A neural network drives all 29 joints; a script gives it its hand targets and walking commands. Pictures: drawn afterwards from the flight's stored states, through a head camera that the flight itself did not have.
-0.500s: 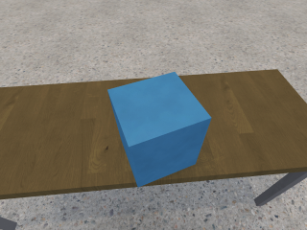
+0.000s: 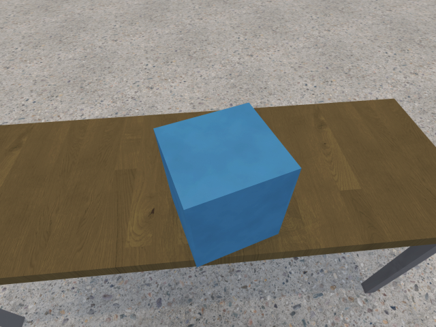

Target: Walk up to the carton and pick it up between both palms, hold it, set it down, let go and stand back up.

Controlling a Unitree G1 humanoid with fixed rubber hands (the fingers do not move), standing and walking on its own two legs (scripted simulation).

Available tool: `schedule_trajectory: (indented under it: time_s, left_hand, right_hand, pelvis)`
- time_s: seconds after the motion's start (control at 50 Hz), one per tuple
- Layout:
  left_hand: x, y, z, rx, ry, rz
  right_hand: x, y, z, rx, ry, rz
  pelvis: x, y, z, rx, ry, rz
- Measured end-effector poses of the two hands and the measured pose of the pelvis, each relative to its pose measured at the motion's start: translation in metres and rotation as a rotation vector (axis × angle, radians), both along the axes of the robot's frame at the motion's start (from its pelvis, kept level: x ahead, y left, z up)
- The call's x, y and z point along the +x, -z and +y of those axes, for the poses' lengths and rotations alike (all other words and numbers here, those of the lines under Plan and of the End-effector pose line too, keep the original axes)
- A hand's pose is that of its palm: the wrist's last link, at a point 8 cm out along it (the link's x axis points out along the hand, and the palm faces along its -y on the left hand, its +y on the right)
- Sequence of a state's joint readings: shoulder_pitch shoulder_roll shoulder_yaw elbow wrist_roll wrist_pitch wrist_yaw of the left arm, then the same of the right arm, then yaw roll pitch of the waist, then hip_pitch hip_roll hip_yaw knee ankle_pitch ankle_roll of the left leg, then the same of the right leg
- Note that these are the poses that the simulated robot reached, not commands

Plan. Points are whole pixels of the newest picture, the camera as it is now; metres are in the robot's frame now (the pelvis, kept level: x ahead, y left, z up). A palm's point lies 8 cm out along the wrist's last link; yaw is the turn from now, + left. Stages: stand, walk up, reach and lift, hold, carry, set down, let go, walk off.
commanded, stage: stand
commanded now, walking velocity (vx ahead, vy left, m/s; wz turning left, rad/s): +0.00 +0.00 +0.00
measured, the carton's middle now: (222, 186) +0.40 +0.01 +0.00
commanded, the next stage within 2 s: none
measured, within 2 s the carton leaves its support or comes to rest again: neither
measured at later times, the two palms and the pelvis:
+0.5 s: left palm out of the picture +0.03 +0.25 -0.13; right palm out of the picture +0.05 -0.25 -0.13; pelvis +0.01 +0.00 +0.00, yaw +0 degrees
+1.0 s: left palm out of the picture +0.03 +0.25 -0.13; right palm out of the picture +0.04 -0.24 -0.14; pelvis +0.01 +0.00 +0.00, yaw +0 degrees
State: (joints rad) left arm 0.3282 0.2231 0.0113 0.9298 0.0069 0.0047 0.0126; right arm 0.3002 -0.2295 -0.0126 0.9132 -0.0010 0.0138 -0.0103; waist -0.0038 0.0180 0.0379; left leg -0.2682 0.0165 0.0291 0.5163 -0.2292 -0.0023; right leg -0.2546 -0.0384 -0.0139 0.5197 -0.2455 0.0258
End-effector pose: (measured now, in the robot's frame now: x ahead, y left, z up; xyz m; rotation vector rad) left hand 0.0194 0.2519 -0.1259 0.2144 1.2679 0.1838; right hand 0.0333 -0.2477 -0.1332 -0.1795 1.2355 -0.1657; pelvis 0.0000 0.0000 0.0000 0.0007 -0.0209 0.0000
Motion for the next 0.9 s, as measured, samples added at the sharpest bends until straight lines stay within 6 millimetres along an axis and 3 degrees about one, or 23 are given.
schedule_trajectory:
  time_s: [0.52, 0.9]
  left_hand:
    - [0.015, 0.001, -0.003, -0.004, -0.002, -0.005]
    - [0.013, 0.001, -0.003, -0.004, -0.008, 0.01]
  right_hand:
    - [0.012, 0.0, 0.002, -0.001, -0.002, 0.014]
    - [0.01, 0.002, 0.006, 0.005, 0.007, 0.024]
  pelvis:
    - [0.01, -0.001, -0.001, -0.001, -0.004, -0.006]
    - [0.011, -0.002, 0.001, -0.001, -0.006, -0.011]
